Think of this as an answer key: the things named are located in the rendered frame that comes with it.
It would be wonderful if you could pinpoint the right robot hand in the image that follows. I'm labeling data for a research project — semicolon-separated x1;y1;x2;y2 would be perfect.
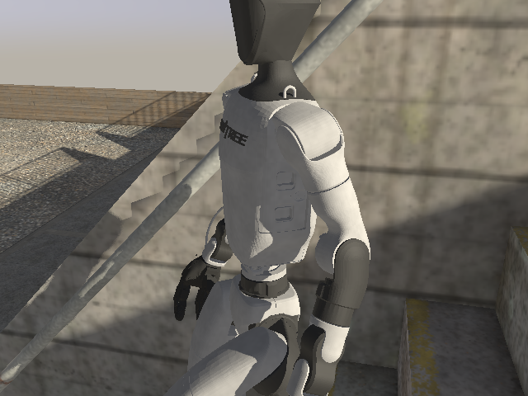
173;254;221;321

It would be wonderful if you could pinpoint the right robot upper arm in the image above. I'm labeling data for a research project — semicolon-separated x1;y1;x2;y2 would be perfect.
222;83;249;108

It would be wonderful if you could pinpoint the left robot upper arm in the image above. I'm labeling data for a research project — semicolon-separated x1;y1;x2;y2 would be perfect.
272;101;370;274

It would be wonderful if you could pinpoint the robot torso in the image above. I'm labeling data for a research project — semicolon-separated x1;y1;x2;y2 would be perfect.
219;73;320;338

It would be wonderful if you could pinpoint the robot left forearm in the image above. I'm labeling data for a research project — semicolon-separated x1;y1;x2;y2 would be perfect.
286;238;370;396

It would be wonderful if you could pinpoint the robot right forearm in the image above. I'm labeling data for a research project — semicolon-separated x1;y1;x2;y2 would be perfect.
202;218;233;266

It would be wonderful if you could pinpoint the right robot thigh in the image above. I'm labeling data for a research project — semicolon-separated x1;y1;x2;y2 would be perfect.
187;279;239;371

